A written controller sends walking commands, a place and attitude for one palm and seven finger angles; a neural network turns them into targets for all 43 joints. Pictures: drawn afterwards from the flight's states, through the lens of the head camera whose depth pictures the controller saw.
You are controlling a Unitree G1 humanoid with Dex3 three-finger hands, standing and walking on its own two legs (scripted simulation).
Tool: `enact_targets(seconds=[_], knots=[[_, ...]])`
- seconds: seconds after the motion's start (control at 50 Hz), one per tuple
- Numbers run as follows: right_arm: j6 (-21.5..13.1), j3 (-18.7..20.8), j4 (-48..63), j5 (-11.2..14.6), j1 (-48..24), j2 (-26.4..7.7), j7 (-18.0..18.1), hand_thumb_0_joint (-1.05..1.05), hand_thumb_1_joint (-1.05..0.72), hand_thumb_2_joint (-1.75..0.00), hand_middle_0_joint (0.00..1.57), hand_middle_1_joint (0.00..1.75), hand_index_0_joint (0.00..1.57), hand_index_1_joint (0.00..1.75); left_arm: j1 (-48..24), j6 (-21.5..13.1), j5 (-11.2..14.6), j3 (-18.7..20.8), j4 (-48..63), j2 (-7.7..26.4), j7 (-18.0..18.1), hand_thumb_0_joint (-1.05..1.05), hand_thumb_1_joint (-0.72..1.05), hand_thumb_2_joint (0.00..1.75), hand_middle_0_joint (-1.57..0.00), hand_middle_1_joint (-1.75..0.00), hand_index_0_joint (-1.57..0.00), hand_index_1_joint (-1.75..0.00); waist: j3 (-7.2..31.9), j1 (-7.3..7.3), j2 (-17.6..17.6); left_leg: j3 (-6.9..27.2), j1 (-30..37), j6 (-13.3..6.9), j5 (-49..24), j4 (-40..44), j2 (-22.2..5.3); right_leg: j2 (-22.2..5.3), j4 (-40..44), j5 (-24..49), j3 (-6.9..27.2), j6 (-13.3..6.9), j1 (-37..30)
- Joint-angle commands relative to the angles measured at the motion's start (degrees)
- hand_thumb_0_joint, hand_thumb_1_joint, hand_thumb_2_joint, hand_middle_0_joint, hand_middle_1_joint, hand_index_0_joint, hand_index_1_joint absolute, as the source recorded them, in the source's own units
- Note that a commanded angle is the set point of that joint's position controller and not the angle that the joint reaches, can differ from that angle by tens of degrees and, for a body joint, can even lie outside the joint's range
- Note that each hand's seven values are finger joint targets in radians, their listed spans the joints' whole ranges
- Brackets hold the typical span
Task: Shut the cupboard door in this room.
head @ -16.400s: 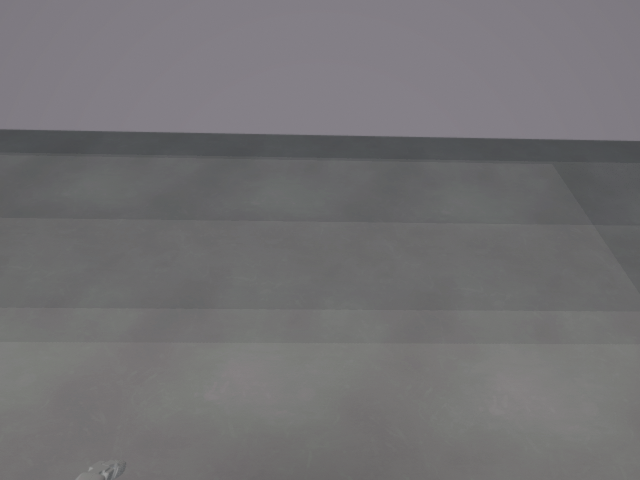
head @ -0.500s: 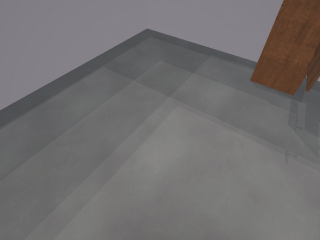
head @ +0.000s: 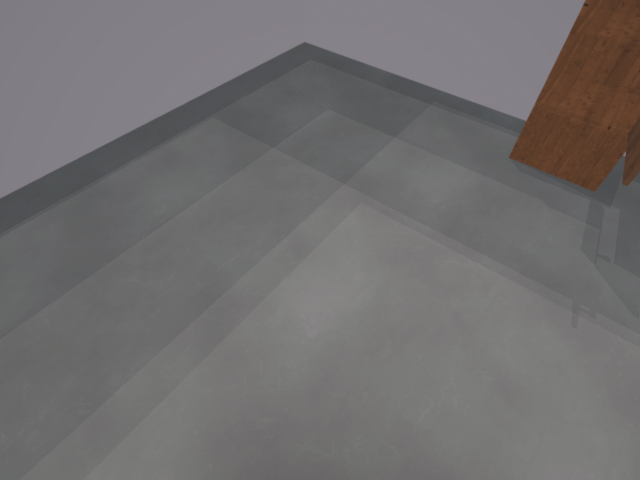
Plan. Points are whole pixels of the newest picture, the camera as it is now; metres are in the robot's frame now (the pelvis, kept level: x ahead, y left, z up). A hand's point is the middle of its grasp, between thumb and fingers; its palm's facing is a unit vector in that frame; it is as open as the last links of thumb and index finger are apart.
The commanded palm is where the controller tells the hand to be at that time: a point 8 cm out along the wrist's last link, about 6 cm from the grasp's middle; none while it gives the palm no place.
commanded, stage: stand and wait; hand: left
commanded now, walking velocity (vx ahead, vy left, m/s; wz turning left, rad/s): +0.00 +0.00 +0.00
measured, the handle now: out of the picture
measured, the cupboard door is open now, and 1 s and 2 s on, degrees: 96 96 96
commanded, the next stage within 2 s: turn or walk to find it in 0.02 s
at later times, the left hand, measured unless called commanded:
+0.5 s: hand out of the picture +0.02 +0.23 -0.19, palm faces +0.13 -0.96 -0.23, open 7.4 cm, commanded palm none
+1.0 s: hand out of the picture -0.05 +0.15 -0.15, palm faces +0.37 -0.88 -0.30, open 7.4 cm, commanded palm none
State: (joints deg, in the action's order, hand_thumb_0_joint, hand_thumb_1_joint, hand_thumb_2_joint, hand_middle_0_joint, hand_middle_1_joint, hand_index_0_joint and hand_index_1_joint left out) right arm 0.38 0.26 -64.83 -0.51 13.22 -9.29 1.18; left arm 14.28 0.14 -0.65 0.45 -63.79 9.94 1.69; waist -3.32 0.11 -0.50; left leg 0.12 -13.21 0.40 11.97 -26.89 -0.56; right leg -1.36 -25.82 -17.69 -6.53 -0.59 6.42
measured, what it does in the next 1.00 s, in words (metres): steps on the spot, turning left: right foot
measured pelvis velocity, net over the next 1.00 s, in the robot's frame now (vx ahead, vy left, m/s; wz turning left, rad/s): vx -0.02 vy -0.05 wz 0.40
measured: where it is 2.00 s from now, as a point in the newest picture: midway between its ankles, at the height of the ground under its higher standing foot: outside the picture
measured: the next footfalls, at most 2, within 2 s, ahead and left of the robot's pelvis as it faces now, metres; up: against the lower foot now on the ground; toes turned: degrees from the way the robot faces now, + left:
right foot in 0.78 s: +0.02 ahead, -0.14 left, +0.00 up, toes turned +16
left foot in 1.24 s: -0.09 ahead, +0.08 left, +0.00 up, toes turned +34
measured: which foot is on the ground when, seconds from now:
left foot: down 0.00-0.78, up 0.80-1.00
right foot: down 0.00-0.38, up 0.40-0.76, down 0.78-1.00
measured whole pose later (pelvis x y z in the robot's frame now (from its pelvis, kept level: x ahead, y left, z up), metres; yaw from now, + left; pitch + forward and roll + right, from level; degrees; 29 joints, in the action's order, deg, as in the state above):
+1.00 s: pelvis -0.02 -0.05 +0.00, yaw +23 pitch +0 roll +3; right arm 4.5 5.2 -55.5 -1.5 13.0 -15.4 -0.6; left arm 13.6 1.1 -1.3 1.9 -54.1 10.4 1.4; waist -3.4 -1.7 1.5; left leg 2.7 -30.8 3.1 19.8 -66.8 0.9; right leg -3.6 -28.6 -18.4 -5.9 -1.7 10.4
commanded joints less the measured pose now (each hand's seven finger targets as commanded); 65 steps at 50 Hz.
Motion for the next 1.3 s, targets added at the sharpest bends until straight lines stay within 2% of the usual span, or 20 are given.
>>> enact_targets(seconds=[0.0,0.14,0.3,0.32,0.36,0.38,0.48,0.64,0.72,0.74,0.76,0.78,0.84,0.88,1.06,1.14,1.2,1.22,1.24,1.28], knots=[[-1.6,1.8,2.1,0.2,1.4,-9.0,0.5,0.00,-0.90,-0.90,0.20,0.30,0.20,0.30,2.5,-1.3,0.1,1.4,1.8,8.5,0.2,0.00,0.90,0.90,-0.20,-0.30,-0.20,-0.30,0.1,0.24,0.9,4.9,2.0,-1.6,-9.5,4.7,-5.5,-6.5,7.0,7.3,5.7,-0.8,2.6],[-0.3,2.0,4.3,-0.2,1.1,-7.3,0.1,0.00,-0.90,-0.90,0.20,0.30,0.20,0.30,3.7,0.1,0.1,2.3,3.4,7.5,0.6,0.00,0.90,0.90,-0.20,-0.30,-0.20,-0.30,0.4,0.94,0.7,6.3,-5.2,-1.7,-9.9,1.0,-5.2,-8.0,2.3,7.1,3.6,-0.4,1.2],[0.8,3.5,8.5,-0.6,1.7,-7.1,-0.6,0.00,-0.90,-0.90,0.20,0.30,0.20,0.30,-2.0,0.5,-0.7,4.2,8.5,11.1,0.5,0.00,0.90,0.90,-0.20,-0.30,-0.20,-0.30,0.4,-0.70,-5.0,-0.1,-6.0,0.0,1.2,-12.5,-3.9,-18.2,-0.1,11.4,3.9,-6.0,7.6],[0.6,3.6,8.9,-0.6,2.2,-7.8,-0.8,0.00,-0.90,-0.90,0.20,0.30,0.20,0.30,-2.1,0.8,-0.6,4.2,9.0,10.7,0.3,0.00,0.90,0.90,-0.20,-0.30,-0.20,-0.30,0.6,-1.10,-0.6,3.2,-3.8,-1.1,-5.2,-7.5,-5.5,-15.3,-4.7,9.5,1.1,-3.8,9.9],[0.1,4.6,9.1,-1.3,6.0,-13.2,-0.5,0.00,-0.90,-0.90,0.20,0.30,0.20,0.30,-3.4,1.4,0.0,3.6,10.4,7.6,0.3,0.00,0.90,0.90,-0.20,-0.30,-0.20,-0.30,0.7,-3.32,17.9,30.6,-2.3,-8.4,-11.7,11.2,-15.8,-0.7,-26.9,-14.7,-2.6,2.5,16.8],[-0.1,5.0,8.6,-0.9,7.3,-14.6,0.0,0.00,-0.90,-0.90,0.20,0.30,0.20,0.30,-4.4,1.6,-0.3,3.3,11.3,7.9,0.3,0.00,0.90,0.90,-0.20,-0.30,-0.20,-0.30,2.1,-3.29,16.1,34.3,0.3,-11.1,-9.6,12.9,-18.0,-1.5,-34.7,-18.4,3.9,2.2,20.6],[-0.4,4.8,10.8,-0.9,2.1,-13.0,0.3,0.00,-0.90,-0.90,0.20,0.30,0.20,0.30,-5.0,0.8,-0.4,3.2,11.4,7.4,-0.6,0.00,0.90,0.90,-0.20,-0.30,-0.20,-0.30,7.3,-1.22,5.7,24.0,3.1,-11.2,-7.1,9.7,-12.4,-1.8,-35.8,-9.6,7.3,3.1,22.1],[0.9,6.1,12.4,-1.2,2.8,-14.6,-0.6,0.00,-0.90,-0.90,0.20,0.30,0.20,0.30,-5.9,1.3,0.1,3.3,14.0,7.0,-0.5,0.00,0.90,0.90,-0.20,-0.30,-0.20,-0.30,8.3,-2.39,10.3,26.6,2.2,-10.0,-4.5,10.0,-9.5,1.3,-19.8,-9.9,6.6,3.4,15.2],[1.8,6.6,14.3,-0.9,-1.1,-13.9,-1.0,0.00,-0.90,-0.90,0.20,0.30,0.20,0.30,3.0,0.9,0.3,3.9,12.2,8.8,-0.3,0.00,0.90,0.90,-0.20,-0.30,-0.20,-0.30,8.0,1.71,9.7,22.9,-9.0,-5.3,3.6,7.2,-4.3,2.0,1.1,0.3,4.1,2.8,-1.3],[2.1,6.4,14.7,-0.5,-0.6,-11.1,-1.3,0.00,-0.90,-0.90,0.20,0.30,0.20,0.30,4.6,0.5,-0.3,4.6,12.0,12.0,0.0,0.00,0.90,0.90,-0.20,-0.30,-0.20,-0.30,7.0,2.19,2.2,18.0,-17.6,-2.2,9.8,-1.1,0.0,-5.1,8.0,-3.0,10.8,0.6,-7.9],[1.9,5.8,16.2,-0.4,-0.1,-7.4,-1.3,0.00,-0.90,-0.90,0.20,0.30,0.20,0.30,2.5,0.2,-1.3,5.7,13.7,17.2,0.3,0.00,0.90,0.90,-0.20,-0.30,-0.20,-0.30,3.5,2.05,-14.6,6.7,-28.1,1.6,16.4,-16.8,6.3,-21.5,15.3,-14.2,29.6,-5.1,-6.9],[2.1,6.4,16.8,-1.1,-3.0,-10.7,-1.3,0.00,-0.90,-0.90,0.20,0.30,0.20,0.30,-1.9,0.6,-0.7,5.4,15.8,17.3,0.5,0.00,0.90,0.90,-0.20,-0.30,-0.20,-0.30,0.4,2.09,-11.8,6.6,-23.7,1.3,18.2,-28.3,3.7,-27.3,17.1,-12.8,30.6,-8.1,7.3],[3.2,6.3,13.2,-1.2,-0.1,-9.1,-2.0,0.00,-0.90,-0.90,0.20,0.30,0.20,0.30,-8.9,-0.2,-0.4,4.0,16.6,11.5,0.1,0.00,0.90,0.90,-0.20,-0.30,-0.20,-0.30,-5.0,-2.85,-6.9,5.2,-19.6,1.3,10.2,-42.3,1.3,-16.5,12.5,0.2,15.6,-5.7,15.3],[3.0,5.9,12.3,-0.9,2.0,-8.5,-2.2,0.00,-0.90,-0.90,0.20,0.30,0.20,0.30,-7.0,-0.8,-0.4,3.6,15.9,9.9,0.0,0.00,0.90,0.90,-0.20,-0.30,-0.20,-0.30,-3.0,-2.96,-8.1,3.4,-19.9,2.3,7.0,-44.0,1.0,-14.2,9.4,12.0,10.1,-4.9,10.6],[2.2,3.6,13.3,-0.2,-8.9,-7.8,-1.5,0.00,-0.90,-0.90,0.20,0.30,0.20,0.30,8.4,-0.8,-1.0,4.1,10.4,12.9,0.3,0.00,0.90,0.90,-0.20,-0.30,-0.20,-0.30,4.2,3.77,-10.4,-1.0,-17.1,3.6,15.2,-26.6,-0.1,-17.3,1.1,43.6,8.2,-7.6,-8.0],[1.5,3.0,13.3,0.3,-9.5,-7.5,-1.3,0.00,-0.90,-0.90,0.20,0.30,0.20,0.30,8.5,-0.5,-1.3,4.6,9.3,14.1,0.4,0.00,0.90,0.90,-0.20,-0.30,-0.20,-0.30,6.2,3.71,-13.0,-3.9,-10.5,2.2,14.6,-13.1,0.5,-17.8,-2.0,47.0,7.0,-7.3,-9.1],[0.4,3.4,11.6,0.0,-3.8,-9.7,-1.3,0.00,-0.90,-0.90,0.20,0.30,0.20,0.30,5.2,-0.2,-0.4,4.6,9.3,13.8,0.2,0.00,0.90,0.90,-0.20,-0.30,-0.20,-0.30,9.0,-0.57,-8.6,-4.5,6.1,0.5,-4.6,6.6,-1.0,-15.3,-10.6,37.8,1.2,-1.7,-0.8],[-0.2,4.6,11.6,-0.6,-2.2,-14.9,-1.2,0.00,-0.90,-0.90,0.20,0.30,0.20,0.30,6.0,0.1,0.0,4.3,10.6,11.3,-0.1,0.00,0.90,0.90,-0.20,-0.30,-0.20,-0.30,11.3,-1.43,5.2,8.1,18.7,-4.0,-21.9,6.5,-12.3,-10.1,-20.2,17.1,-2.6,2.2,13.5],[0.3,5.7,10.9,-0.1,0.7,-18.7,-1.1,0.00,-0.90,-0.90,0.20,0.30,0.20,0.30,4.6,0.2,-0.4,3.1,12.0,8.3,-0.4,0.00,0.90,0.90,-0.20,-0.30,-0.20,-0.30,10.5,-2.61,16.8,18.1,21.9,-11.0,-45.8,3.9,-23.2,-5.7,-29.3,-19.0,-1.8,4.5,24.6],[0.5,5.5,9.8,-0.1,1.0,-16.8,0.1,0.00,-0.90,-0.90,0.20,0.30,0.20,0.30,-1.7,1.4,-0.1,3.2,12.1,9.0,0.2,0.00,0.90,0.90,-0.20,-0.30,-0.20,-0.30,7.7,-3.60,14.1,15.1,15.7,-12.8,-45.2,3.2,-20.0,-5.4,-37.1,-17.3,4.7,4.8,25.7]])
